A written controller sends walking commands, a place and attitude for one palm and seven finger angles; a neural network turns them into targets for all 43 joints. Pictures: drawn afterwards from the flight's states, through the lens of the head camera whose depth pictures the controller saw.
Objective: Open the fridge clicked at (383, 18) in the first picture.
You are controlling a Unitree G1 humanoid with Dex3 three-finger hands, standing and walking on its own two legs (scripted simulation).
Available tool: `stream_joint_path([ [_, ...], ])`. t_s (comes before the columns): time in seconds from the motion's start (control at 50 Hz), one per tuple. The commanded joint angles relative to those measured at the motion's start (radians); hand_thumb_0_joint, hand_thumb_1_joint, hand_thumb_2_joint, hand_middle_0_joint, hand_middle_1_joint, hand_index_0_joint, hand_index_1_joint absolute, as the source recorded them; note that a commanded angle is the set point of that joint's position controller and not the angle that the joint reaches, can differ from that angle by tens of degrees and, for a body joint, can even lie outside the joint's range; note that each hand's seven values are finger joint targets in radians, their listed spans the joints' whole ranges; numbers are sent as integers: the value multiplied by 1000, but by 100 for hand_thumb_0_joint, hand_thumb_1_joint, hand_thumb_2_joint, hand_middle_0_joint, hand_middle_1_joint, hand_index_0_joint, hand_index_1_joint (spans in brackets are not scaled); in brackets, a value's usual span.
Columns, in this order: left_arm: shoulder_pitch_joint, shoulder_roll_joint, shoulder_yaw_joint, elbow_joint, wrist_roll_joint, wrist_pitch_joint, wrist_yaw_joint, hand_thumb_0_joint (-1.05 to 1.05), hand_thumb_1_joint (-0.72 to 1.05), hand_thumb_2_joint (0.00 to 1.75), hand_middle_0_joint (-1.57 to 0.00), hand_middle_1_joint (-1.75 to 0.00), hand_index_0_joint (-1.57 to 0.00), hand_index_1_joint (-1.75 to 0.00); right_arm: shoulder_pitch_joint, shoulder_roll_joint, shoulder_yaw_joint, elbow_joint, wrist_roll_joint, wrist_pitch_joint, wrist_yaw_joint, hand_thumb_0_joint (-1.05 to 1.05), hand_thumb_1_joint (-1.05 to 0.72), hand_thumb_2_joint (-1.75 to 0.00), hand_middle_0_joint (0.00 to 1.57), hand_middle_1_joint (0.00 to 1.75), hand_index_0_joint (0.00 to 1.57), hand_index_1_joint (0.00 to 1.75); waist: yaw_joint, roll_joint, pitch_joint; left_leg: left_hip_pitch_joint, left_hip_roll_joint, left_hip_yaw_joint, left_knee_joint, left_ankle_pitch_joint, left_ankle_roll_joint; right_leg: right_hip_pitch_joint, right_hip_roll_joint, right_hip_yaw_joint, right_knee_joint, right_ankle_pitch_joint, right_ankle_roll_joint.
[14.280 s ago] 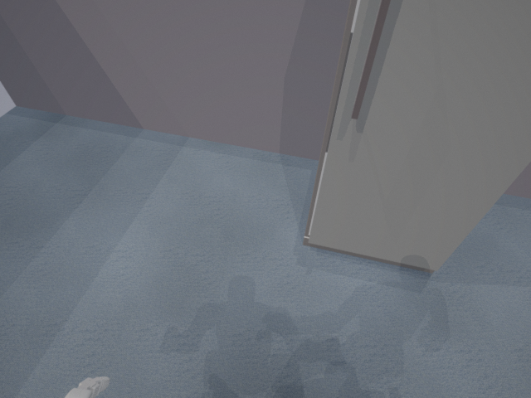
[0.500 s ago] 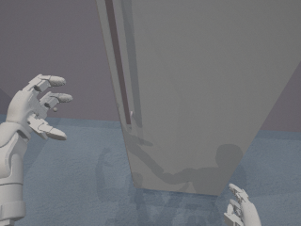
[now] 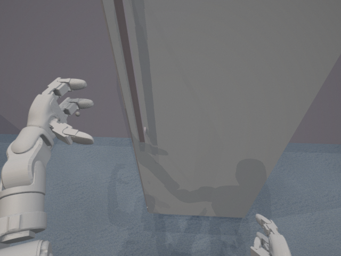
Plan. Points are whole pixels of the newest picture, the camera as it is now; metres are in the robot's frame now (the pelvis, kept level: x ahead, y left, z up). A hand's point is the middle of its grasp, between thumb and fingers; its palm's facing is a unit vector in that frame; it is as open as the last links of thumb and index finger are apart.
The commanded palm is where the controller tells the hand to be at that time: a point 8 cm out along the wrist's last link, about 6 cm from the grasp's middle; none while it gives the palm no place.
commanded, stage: move the hooked fingers beside the handle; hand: left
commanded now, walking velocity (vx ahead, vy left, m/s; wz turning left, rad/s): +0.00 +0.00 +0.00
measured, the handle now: (133, 71) +0.47 +0.13 +0.22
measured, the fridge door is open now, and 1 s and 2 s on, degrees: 0 0 0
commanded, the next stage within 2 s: none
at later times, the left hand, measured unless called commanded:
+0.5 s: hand (94, 103) +0.39 +0.21 +0.19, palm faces +0.05 -1.00 +0.00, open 14.0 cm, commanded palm +0.36 +0.26 +0.19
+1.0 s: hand (101, 98) +0.41 +0.20 +0.18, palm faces +0.07 -1.00 -0.01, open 14.0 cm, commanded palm +0.38 +0.25 +0.19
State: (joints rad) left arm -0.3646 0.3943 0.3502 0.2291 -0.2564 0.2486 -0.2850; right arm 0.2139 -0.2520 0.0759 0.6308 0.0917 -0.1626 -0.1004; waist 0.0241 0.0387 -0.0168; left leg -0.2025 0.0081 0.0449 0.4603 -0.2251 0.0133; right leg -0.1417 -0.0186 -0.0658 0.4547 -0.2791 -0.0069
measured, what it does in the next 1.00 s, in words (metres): stands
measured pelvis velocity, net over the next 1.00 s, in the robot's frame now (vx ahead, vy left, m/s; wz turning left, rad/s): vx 0.01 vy -0.01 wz -0.03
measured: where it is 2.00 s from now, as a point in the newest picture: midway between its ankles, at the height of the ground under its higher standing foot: outside the picture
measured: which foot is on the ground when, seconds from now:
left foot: down 0.00-1.00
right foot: down 0.00-1.00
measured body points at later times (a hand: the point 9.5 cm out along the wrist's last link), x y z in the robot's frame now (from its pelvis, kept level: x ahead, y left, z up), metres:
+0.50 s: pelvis +0.00 -0.01 +0.00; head -0.01 -0.02 +0.45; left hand +0.38 +0.26 +0.19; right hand +0.15 -0.25 -0.09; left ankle +0.02 +0.11 -0.74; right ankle -0.02 -0.11 -0.74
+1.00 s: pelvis +0.01 -0.01 +0.00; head +0.00 -0.02 +0.45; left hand +0.40 +0.26 +0.19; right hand +0.13 -0.26 -0.10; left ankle +0.02 +0.11 -0.74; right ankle -0.02 -0.11 -0.74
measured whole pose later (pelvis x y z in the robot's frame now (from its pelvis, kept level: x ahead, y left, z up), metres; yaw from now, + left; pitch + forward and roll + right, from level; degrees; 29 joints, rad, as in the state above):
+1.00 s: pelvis +0.01 -0.01 +0.00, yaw -2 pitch +0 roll +0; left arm -0.56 0.40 0.35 0.53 -0.20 0.14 -0.21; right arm 0.28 -0.26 0.05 0.64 0.08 -0.09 -0.09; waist -0.02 0.03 -0.03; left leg -0.24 0.03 0.07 0.46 -0.23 0.00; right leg -0.19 0.00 -0.04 0.46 -0.28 -0.02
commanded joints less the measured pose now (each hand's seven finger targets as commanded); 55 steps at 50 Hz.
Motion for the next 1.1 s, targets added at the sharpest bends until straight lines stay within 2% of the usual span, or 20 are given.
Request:
stream_joint_path([
  [0.0,-389,253,72,-225,-10,-70,20,0,-50,30,-30,-120,-30,-120,-124,-119,-50,-164,-4,-44,-6,0,-90,-90,20,30,20,30,7,17,-248,188,-1,-59,-43,238,19,-35,21,10,-64,281,-19],
  [0.04,-419,227,46,-227,-10,-72,20,0,-50,30,-30,-120,-30,-120,-125,-117,-47,-166,-4,-39,-7,0,-90,-90,20,30,20,30,-2,38,-247,195,-4,-58,-43,244,18,-40,22,10,-60,291,-19],
  [0.1,-412,257,69,-153,-9,-70,20,0,-50,30,-30,-120,-30,-120,-110,-128,-51,-150,-6,-30,-9,0,-90,-90,20,30,20,30,-3,-27,-220,170,-1,-57,-44,219,23,-47,25,12,-71,276,-16],
  [0.16,-457,238,41,-126,-3,-61,20,0,-50,30,-30,-120,-30,-120,-114,-123,-49,-152,-1,-19,-12,0,-90,-90,20,30,20,30,-13,25,-206,161,-6,-53,-47,189,20,-62,21,15,-72,252,-16],
  [0.2,-490,222,18,-111,0,-69,24,0,-50,30,-30,-120,-30,-120,-106,-127,-52,-146,-3,-18,-12,0,-90,-90,20,30,20,30,-22,-12,-200,165,0,-57,-44,185,24,-74,23,16,-78,242,-16],
  [0.28,-550,217,6,-117,0,-89,30,0,-50,30,-30,-120,-30,-120,-105,-124,-52,-148,-1,-15,-15,0,-90,-90,20,30,20,30,-30,21,-236,184,-6,-54,-38,196,24,-68,21,21,-75,260,-16],
  [0.38,-557,267,55,-31,4,-105,43,0,-50,30,-30,-120,-30,-120,-85,-130,-57,-133,-4,-7,-15,0,-90,-90,20,30,20,30,-22,-4,-251,161,-7,-45,-36,199,27,-46,19,28,-72,279,-13],
  [0.4,-536,297,75,1,10,-106,47,0,-50,30,-30,-120,-30,-120,-75,-137,-59,-126,-5,-2,-13,0,-90,-90,20,30,20,30,-16,-38,-245,149,-3,-42,-34,205,29,-42,19,29,-73,285,-11],
  [0.42,-557,271,47,9,11,-106,44,0,-50,30,-30,-120,-30,-120,-79,-134,-57,-132,-2,1,-14,0,-90,-90,20,30,20,30,-22,-16,-234,134,-6,-40,-38,193,28,-43,15,32,-71,282,-10],
  [0.48,-585,286,56,22,21,-121,47,0,-50,30,-30,-120,-30,-120,-68,-134,-60,-133,-3,4,-10,0,-90,-90,20,30,20,30,-21,25,-247,142,-7,-40,-34,205,26,-41,17,33,-67,291,-15],
  [0.56,-603,275,46,24,14,-145,36,0,-50,30,-30,-120,-30,-120,-54,-137,-66,-135,-4,7,-8,0,-90,-90,20,30,20,30,-29,-12,-279,149,-4,-35,-25,233,31,-26,18,33,-56,339,-11],
  [0.58,-625,252,25,20,13,-150,32,0,-50,30,-30,-120,-30,-120,-53,-136,-66,-135,-2,6,-9,0,-90,-90,20,30,20,30,-35,13,-275,159,-5,-32,-22,237,32,-38,20,36,-57,341,-12],
  [0.6,-632,250,21,10,12,-159,33,0,-50,30,-30,-120,-30,-120,-45,-139,-71,-132,-4,5,-7,0,-90,-90,20,30,20,30,-36,-17,-287,167,0,-35,-20,245,33,-36,22,31,-56,342,-11],
  [0.64,-660,219,-7,20,12,-157,33,0,-50,30,-30,-120,-30,-120,-43,-138,-71,-128,-2,3,-9,0,-90,-90,20,30,20,30,-46,5,-270,172,-2,-37,-21,230,33,-63,23,31,-60,323,-11],
  [0.74,-652,221,5,81,19,-147,59,0,-50,30,-30,-120,-30,-120,-25,-143,-74,-113,-5,9,-4,0,-90,-90,20,30,20,30,-38,-21,-261,147,-3,-39,-22,220,33,-67,23,31,-59,312,-11],
  [0.82,-620,290,62,125,33,-145,79,0,-50,30,-30,-120,-30,-120,-23,-145,-73,-121,-7,27,-1,0,-90,-90,20,30,20,30,-21,-32,-252,102,-5,-28,-27,203,34,-42,17,40,-58,312,-7],
  [0.9,-621,332,99,73,42,-186,81,0,-50,30,-30,-120,-30,-120,-17,-145,-77,-136,-13,32,1,0,-90,-90,20,30,20,30,-11,-29,-313,124,-3,-24,-22,253,36,5,20,42,-43,364,-9],
  [0.94,-676,287,55,5,39,-206,69,0,-50,30,-30,-120,-30,-120,-29,-134,-74,-146,-10,27,1,0,-90,-90,20,30,20,30,-24,43,-335,161,-5,-23,-17,282,35,2,20,44,-39,396,-12],
  [1.0,-642,243,24,7,26,-205,48,0,-50,30,-30,-120,-30,-120,-27,-136,-76,-145,-6,23,1,0,-90,-90,20,30,20,30,-32,17,-324,184,-1,-25,-9,305,37,-16,28,35,-40,405,-13],
  [1.08,-615,166,-40,77,11,-144,31,0,-50,30,-30,-120,-30,-120,-29,-143,-75,-129,2,24,-4,0,-90,-90,20,30,20,30,-48,1,-230,153,0,-36,-21,221,32,-92,31,25,-57,316,-13],
])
